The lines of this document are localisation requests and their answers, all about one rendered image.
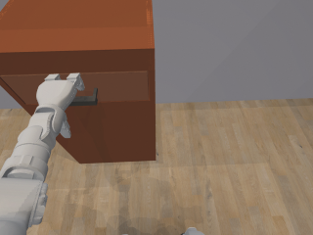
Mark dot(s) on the right robot shin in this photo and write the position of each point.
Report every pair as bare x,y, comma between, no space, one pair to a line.
191,229

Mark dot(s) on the handle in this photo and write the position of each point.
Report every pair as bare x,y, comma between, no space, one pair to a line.
85,100

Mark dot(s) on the left robot forearm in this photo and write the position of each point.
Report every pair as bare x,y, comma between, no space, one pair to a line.
30,156

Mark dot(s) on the drawer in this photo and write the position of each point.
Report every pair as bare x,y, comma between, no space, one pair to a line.
112,85

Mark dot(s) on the cabinet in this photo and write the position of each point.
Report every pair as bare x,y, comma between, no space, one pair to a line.
76,36

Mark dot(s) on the robot left upper arm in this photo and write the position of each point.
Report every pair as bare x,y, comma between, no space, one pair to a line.
22,204

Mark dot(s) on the robot left hand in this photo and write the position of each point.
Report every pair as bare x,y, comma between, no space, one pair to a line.
60,92

